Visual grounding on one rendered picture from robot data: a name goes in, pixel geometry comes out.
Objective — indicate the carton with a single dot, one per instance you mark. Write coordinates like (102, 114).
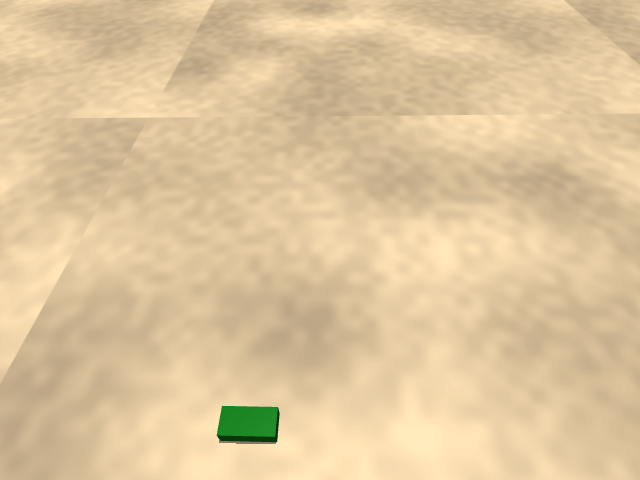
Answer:
(248, 423)

